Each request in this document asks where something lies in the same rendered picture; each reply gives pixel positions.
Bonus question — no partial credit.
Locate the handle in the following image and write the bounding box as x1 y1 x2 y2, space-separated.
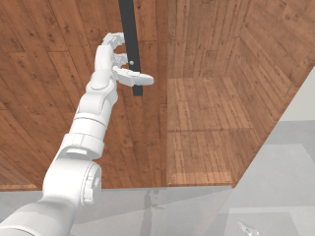
118 0 143 96

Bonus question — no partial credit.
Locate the wardrobe door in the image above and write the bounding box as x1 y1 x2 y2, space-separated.
0 156 32 185
0 0 168 191

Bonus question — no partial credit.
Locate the left robot upper arm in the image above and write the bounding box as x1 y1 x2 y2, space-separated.
0 157 102 236

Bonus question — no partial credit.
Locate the robot right hand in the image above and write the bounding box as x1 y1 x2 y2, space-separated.
237 220 259 236

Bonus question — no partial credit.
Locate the robot left hand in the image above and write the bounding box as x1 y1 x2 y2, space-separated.
94 32 155 87

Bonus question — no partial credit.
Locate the left robot forearm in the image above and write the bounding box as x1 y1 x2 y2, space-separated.
42 69 118 194

